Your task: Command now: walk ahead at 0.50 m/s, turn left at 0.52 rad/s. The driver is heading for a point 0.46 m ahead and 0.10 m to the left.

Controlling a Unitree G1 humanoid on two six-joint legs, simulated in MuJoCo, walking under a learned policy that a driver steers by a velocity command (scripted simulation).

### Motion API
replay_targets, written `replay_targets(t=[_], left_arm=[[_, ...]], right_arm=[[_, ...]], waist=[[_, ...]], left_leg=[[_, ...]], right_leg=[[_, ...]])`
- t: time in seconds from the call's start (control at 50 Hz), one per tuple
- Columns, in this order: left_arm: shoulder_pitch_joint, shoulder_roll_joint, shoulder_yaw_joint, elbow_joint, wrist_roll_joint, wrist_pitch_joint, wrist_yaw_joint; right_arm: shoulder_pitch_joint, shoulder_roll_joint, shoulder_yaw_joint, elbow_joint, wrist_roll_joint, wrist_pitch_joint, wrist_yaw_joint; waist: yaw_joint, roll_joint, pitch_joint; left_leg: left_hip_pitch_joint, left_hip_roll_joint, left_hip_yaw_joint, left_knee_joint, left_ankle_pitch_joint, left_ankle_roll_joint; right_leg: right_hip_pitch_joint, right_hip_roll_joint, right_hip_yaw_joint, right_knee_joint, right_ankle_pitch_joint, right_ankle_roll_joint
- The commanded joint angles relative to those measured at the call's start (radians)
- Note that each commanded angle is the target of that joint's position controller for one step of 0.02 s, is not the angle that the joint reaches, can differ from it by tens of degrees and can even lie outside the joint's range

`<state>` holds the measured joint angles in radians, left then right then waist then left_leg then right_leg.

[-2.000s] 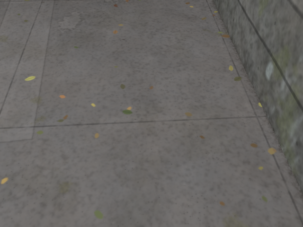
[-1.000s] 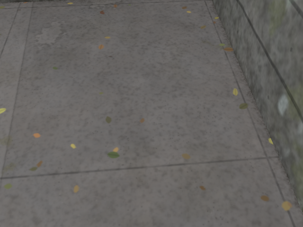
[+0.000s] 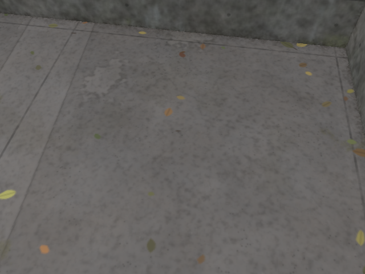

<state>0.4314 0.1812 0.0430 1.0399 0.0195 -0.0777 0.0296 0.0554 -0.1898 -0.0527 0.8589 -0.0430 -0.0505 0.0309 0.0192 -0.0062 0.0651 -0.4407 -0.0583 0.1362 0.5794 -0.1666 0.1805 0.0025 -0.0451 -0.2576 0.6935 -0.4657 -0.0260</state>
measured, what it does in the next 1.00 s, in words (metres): walks ahead, turning left: right foot, then left foot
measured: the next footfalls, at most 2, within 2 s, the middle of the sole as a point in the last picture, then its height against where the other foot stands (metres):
right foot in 0.52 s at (209, 262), level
left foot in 0.90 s outside the picture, level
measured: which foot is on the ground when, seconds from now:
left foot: down 0.00-0.52, up 0.54-0.88, down 0.90-1.00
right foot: up 0.00-0.50, down 0.52-1.00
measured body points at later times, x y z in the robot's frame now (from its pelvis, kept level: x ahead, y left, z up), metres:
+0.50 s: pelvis +0.28 +0.00 +0.01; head +0.32 +0.02 +0.46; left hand +0.45 +0.27 -0.08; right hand +0.29 -0.29 -0.11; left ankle +0.09 +0.04 -0.71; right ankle +0.45 -0.07 -0.71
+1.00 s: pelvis +0.38 +0.03 +0.02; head +0.38 +0.04 +0.47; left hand +0.33 +0.27 -0.12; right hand +0.57 -0.15 -0.11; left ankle +0.37 +0.14 -0.72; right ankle +0.45 -0.07 -0.72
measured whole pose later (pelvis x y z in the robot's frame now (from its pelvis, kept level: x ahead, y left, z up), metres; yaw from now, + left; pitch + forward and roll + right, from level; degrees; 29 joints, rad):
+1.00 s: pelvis +0.38 +0.03 +0.02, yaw +21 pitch -1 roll -1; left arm 0.29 0.22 -0.02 0.94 0.01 -0.02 0.01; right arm 0.18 -0.20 0.01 0.94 -0.01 0.00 -0.01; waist 0.04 -0.01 0.00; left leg -0.24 -0.04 -0.04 0.45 -0.20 0.03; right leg -0.21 -0.01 -0.05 0.42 -0.19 0.00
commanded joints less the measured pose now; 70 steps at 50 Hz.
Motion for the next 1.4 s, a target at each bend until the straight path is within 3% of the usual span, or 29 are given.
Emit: replay_targets(t=[0.02,0.04,0.08,0.1,0.14,0.2,0.28,0.4,0.44,0.48,0.5,0.52,0.54,0.56,0.58,0.6,0.62,0.66,0.76,0.84,0.88,0.9,0.92,0.94,0.98,1.02,1.1,1.36,1.4], left_arm=[[-0.077,0.143,0.03,-0.168,-0.012,-0.024,-0.025],[-0.162,0.14,0.026,-0.202,-0.013,-0.038,-0.03],[-0.154,0.137,0.026,-0.193,-0.005,-0.04,-0.027],[-0.147,0.133,0.026,-0.199,0.022,-0.018,-0.031],[-0.132,0.112,0.024,-0.206,0.036,0.022,-0.042],[-0.232,0.108,0.017,-0.248,0.028,0.043,-0.046],[-0.399,0.128,0.012,-0.305,0.02,0.045,-0.048],[-0.575,0.138,-0.014,-0.374,0.009,0.025,-0.05],[-0.529,0.152,-0.015,-0.37,0.001,0.009,-0.053],[-0.359,0.199,0.001,-0.315,0.006,-0.008,-0.039],[-0.232,0.215,0.007,-0.28,0.011,-0.025,-0.028],[-0.097,0.268,0.018,-0.261,0.029,-0.044,-0.015],[-0.052,0.364,0.04,-0.27,0.038,-0.029,-0.017],[-0.091,0.283,0.03,-0.279,0.003,-0.007,-0.024],[-0.147,0.205,0.01,-0.283,-0.001,-0.008,-0.025],[-0.179,0.153,-0.006,-0.272,0.005,-0.013,-0.03],[-0.189,0.129,-0.016,-0.259,0.001,-0.017,-0.027],[-0.189,0.135,-0.022,-0.229,-0.006,-0.024,-0.027],[-0.234,0.17,-0.029,-0.2,-0.002,-0.033,-0.031],[-0.202,0.193,-0.028,-0.178,-0.01,-0.005,-0.031],[-0.186,0.176,-0.036,-0.17,-0.013,0.015,-0.022],[-0.158,0.158,-0.041,-0.17,-0.007,0.021,-0.022],[-0.087,0.135,-0.04,-0.174,-0.005,0.026,-0.026],[-0.024,0.086,-0.055,-0.134,-0.025,0.045,-0.019],[-0.079,0.124,-0.046,-0.118,-0.014,0.06,-0.015],[-0.083,0.14,-0.041,-0.104,-0.01,0.059,-0.018],[-0.076,0.111,-0.048,-0.066,-0.013,0.051,-0.01],[-0.072,0.094,-0.049,0.011,-0.011,0.067,0.003],[-0.066,0.083,-0.051,0.019,-0.012,0.07,0.002]], right_arm=[[0.384,-0.281,-0.086,0.039,0.018,0.018,-0.019],[0.315,-0.254,-0.078,0.039,0.026,0.022,-0.027],[0.225,-0.167,-0.055,0.027,0.031,0.012,-0.031],[0.213,-0.146,-0.047,0.031,0.04,0.007,-0.038],[0.234,-0.159,-0.045,0.032,0.048,-0.013,-0.037],[0.286,-0.202,-0.056,0.041,0.048,-0.022,-0.034],[0.37,-0.205,-0.057,0.046,0.048,-0.014,-0.031],[0.443,-0.225,-0.053,0.046,0.031,-0.012,-0.041],[0.418,-0.234,-0.054,0.034,0.027,-0.012,-0.049],[0.375,-0.252,-0.055,0.027,0.026,-0.016,-0.053],[0.35,-0.256,-0.055,0.026,0.037,-0.023,-0.05],[0.352,-0.21,-0.042,0.0,0.049,-0.03,-0.047],[0.527,-0.096,-0.021,-0.007,0.101,-0.02,-0.058],[0.527,-0.213,-0.037,0.016,0.054,-0.009,-0.074],[0.433,-0.223,-0.044,0.031,0.033,-0.005,-0.069],[0.372,-0.195,-0.034,0.021,0.025,-0.004,-0.059],[0.332,-0.173,-0.029,0.02,0.016,0.005,-0.049],[0.343,-0.141,-0.021,0.028,0.002,0.036,-0.033],[0.289,-0.092,0.01,0.029,0.01,0.063,-0.03],[0.219,-0.1,0.026,0.033,0.012,0.069,-0.033],[0.194,-0.122,0.031,0.039,0.004,0.06,-0.041],[0.191,-0.16,0.028,0.035,-0.001,0.052,-0.049],[0.178,-0.222,0.022,0.026,0.0,0.045,-0.057],[0.143,-0.203,0.027,0.04,0.032,0.045,-0.055],[0.093,-0.142,0.039,0.043,0.041,0.041,-0.049],[0.126,-0.142,0.037,0.067,0.039,0.04,-0.054],[0.177,-0.132,0.033,0.105,0.042,0.034,-0.057],[0.256,-0.106,0.036,0.187,0.041,0.035,-0.069],[0.265,-0.106,0.037,0.199,0.041,0.036,-0.071]], waist=[[-0.15,0.118,-0.334],[-0.121,0.059,-0.174],[-0.039,-0.049,-0.056],[-0.011,-0.044,-0.049],[0.01,-0.017,-0.061],[-0.005,0.018,-0.035],[-0.07,0.063,-0.011],[-0.127,0.081,-0.007],[-0.1,0.107,-0.019],[-0.03,0.107,-0.066],[0.039,0.079,-0.117],[0.078,0.02,-0.228],[0.031,-0.296,-0.45],[0.005,-0.173,-0.475],[0.011,-0.09,-0.326],[0.0,-0.049,-0.234],[-0.003,-0.07,-0.182],[-0.035,-0.103,-0.154],[-0.083,-0.125,-0.16],[-0.061,-0.134,-0.141],[-0.061,-0.075,-0.095],[-0.049,-0.009,-0.082],[0.015,0.107,-0.072],[0.031,0.173,-0.091],[0.023,0.119,-0.02],[0.014,0.105,-0.007],[0.0,0.032,-0.029],[-0.013,-0.019,-0.02],[-0.008,-0.001,-0.018]], left_leg=[[0.756,0.412,-0.884,-0.282,-0.049,0.292],[0.651,0.387,-0.712,-0.305,-0.019,0.249],[0.418,0.298,-0.53,-0.34,0.184,0.157],[0.348,0.258,-0.476,-0.359,0.242,0.139],[0.311,0.215,-0.419,-0.366,0.33,0.127],[0.275,0.169,-0.382,-0.388,0.33,0.089],[0.352,0.151,-0.409,-0.384,0.327,0.036],[0.496,0.172,-0.464,-0.305,0.431,0.048],[0.47,0.167,-0.469,-0.265,0.482,0.013],[0.442,0.142,-0.449,-0.121,0.742,-0.043],[0.425,0.095,-0.412,0.035,0.784,-0.073],[0.282,0.042,-0.396,0.26,0.513,-0.096],[0.001,-0.141,-0.264,0.644,-0.327,-0.153],[-0.043,-0.093,-0.285,0.742,-0.423,-0.147],[-0.051,-0.062,-0.295,0.722,-0.349,-0.159],[-0.069,-0.029,-0.279,0.664,-0.318,-0.165],[-0.064,-0.004,-0.277,0.608,-0.292,-0.17],[0.04,-0.01,-0.252,0.54,-0.243,-0.183],[0.184,0.012,-0.196,0.226,-0.144,-0.189],[0.304,0.028,-0.144,0.03,-0.043,-0.174],[0.378,0.059,-0.185,-0.146,0.015,-0.161],[0.411,0.145,-0.288,-0.21,0.079,-0.148],[0.386,0.274,-0.429,-0.257,0.194,-0.117],[0.175,0.297,-0.432,-0.316,0.029,-0.05],[0.091,0.183,-0.373,-0.347,-0.16,-0.104],[0.13,0.145,-0.337,-0.343,-0.138,-0.121],[0.215,0.141,-0.317,-0.299,-0.004,-0.112],[0.238,0.127,-0.291,-0.28,0.093,-0.117],[0.24,0.124,-0.288,-0.282,0.092,-0.12]], right_leg=[[-0.697,0.085,0.247,0.802,-0.042,0.001],[-0.795,0.005,0.295,0.758,0.062,-0.009],[-0.686,-0.054,0.29,0.581,0.154,0.001],[-0.628,-0.064,0.294,0.535,0.15,0.018],[-0.588,-0.066,0.283,0.467,0.154,0.044],[-0.625,-0.063,0.258,0.353,0.261,0.069],[-0.7,-0.044,0.257,0.172,0.404,0.079],[-0.703,0.009,0.265,-0.035,0.431,0.061],[-0.559,0.032,0.275,-0.13,0.427,0.029],[-0.33,0.086,0.259,-0.193,0.392,-0.013],[-0.183,0.076,0.253,-0.281,0.508,-0.033],[0.062,-0.091,0.382,-0.248,0.71,-0.066],[0.393,-0.435,0.772,-0.19,1.145,-0.256],[0.31,-0.425,0.839,-0.22,1.167,-0.262],[0.167,-0.359,0.667,-0.243,1.191,-0.239],[0.074,-0.298,0.556,-0.276,1.167,-0.218],[0.008,-0.255,0.49,-0.315,1.14,-0.195],[-0.125,-0.205,0.41,-0.365,1.129,-0.179],[-0.265,-0.176,0.308,-0.386,1.07,-0.185],[-0.334,-0.167,0.336,-0.397,0.671,-0.16],[-0.402,-0.138,0.357,-0.378,0.359,-0.09],[-0.435,-0.111,0.356,-0.352,0.229,-0.045],[-0.427,-0.023,0.293,-0.279,0.12,-0.009],[-0.232,0.006,0.257,-0.311,0.135,0.001],[-0.154,-0.004,0.27,-0.322,0.244,0.017],[-0.18,-0.027,0.286,-0.337,0.266,0.021],[-0.202,-0.037,0.292,-0.36,0.283,0.024],[-0.179,-0.052,0.295,-0.356,0.307,0.014],[-0.175,-0.054,0.297,-0.355,0.306,0.013]])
